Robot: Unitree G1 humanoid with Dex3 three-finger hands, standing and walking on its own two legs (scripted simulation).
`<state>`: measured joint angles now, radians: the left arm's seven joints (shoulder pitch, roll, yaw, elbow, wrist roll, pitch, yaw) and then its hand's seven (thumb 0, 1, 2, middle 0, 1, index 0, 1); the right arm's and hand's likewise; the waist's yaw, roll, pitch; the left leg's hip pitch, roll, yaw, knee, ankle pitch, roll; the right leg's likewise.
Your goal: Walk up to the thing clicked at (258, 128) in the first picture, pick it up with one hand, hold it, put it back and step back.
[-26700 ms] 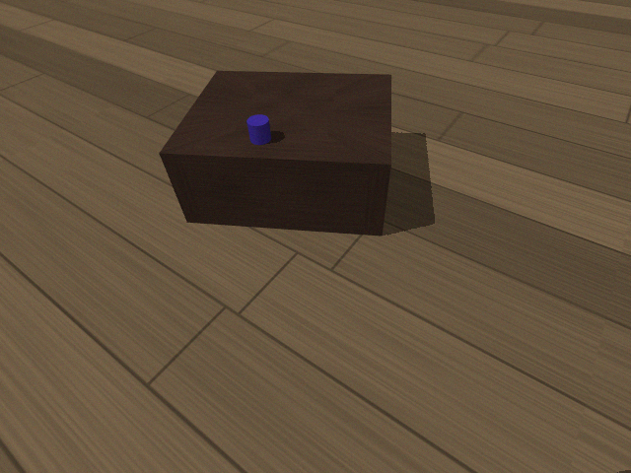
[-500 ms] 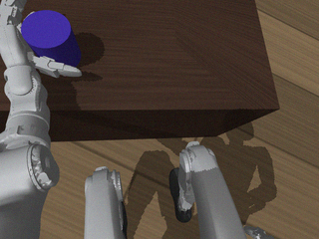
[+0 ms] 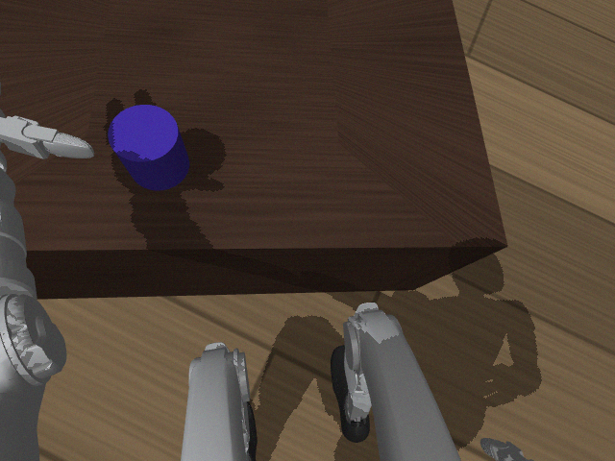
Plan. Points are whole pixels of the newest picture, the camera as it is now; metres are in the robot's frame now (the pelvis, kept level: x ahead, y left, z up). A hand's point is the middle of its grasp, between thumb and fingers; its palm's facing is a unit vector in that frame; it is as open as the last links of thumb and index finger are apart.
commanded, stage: home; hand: left
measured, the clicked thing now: (152, 149) +0.57 +0.16 -0.08
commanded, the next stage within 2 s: none
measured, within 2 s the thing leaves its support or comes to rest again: neither
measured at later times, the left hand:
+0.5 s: hand out of the picture +0.47 +0.24 +0.11, palm faces +0.11 -0.93 -0.36, open 17.4 cm
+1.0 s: hand (51, 411) +0.25 +0.16 +0.14, palm faces +0.14 -0.96 -0.26, open 17.1 cm
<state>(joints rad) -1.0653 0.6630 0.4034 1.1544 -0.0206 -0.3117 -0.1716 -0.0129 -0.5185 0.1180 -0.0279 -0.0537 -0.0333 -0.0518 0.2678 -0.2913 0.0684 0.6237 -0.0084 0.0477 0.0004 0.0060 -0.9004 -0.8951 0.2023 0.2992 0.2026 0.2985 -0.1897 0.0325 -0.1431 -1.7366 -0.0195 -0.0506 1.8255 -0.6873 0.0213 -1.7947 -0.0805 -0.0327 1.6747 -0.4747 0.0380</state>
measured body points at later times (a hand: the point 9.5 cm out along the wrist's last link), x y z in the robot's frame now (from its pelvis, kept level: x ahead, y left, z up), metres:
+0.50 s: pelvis +0.05 +0.00 +0.17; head +0.17 +0.01 +0.60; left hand +0.46 +0.28 +0.14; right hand +0.06 -0.27 +0.05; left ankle +0.05 +0.11 -0.48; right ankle +0.12 -0.15 -0.48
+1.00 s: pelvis +0.08 -0.02 +0.22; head +0.10 -0.03 +0.67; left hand +0.24 +0.21 +0.16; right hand +0.27 -0.25 +0.14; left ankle +0.05 +0.11 -0.48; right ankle +0.12 -0.15 -0.48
